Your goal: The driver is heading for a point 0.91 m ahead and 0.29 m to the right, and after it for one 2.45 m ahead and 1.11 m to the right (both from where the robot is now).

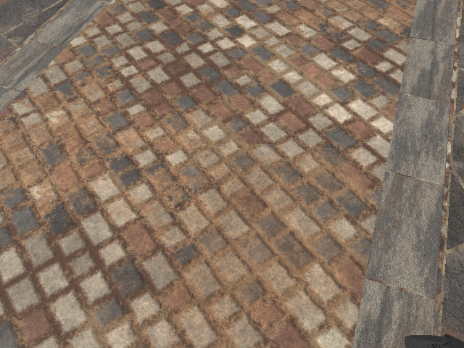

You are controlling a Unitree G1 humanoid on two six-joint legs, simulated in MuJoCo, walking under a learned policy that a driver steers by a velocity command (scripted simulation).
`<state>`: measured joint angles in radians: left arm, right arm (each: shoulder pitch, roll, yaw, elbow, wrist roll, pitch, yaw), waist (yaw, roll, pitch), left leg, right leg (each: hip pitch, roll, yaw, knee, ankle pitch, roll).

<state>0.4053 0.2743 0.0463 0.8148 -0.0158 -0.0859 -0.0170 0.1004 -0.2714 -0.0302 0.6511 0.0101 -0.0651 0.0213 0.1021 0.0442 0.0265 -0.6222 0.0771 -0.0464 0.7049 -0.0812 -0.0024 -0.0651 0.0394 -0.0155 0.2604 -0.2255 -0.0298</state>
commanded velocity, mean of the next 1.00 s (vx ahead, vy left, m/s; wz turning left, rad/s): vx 0.50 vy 0.00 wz -0.44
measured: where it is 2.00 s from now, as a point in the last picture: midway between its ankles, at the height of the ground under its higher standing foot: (371, 237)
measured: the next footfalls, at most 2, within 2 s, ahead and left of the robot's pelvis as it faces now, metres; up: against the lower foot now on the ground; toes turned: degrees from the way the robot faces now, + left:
left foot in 0.14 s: +0.24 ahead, +0.14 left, +0.00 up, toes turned -3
right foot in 0.68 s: +0.47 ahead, -0.16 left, +0.00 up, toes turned -22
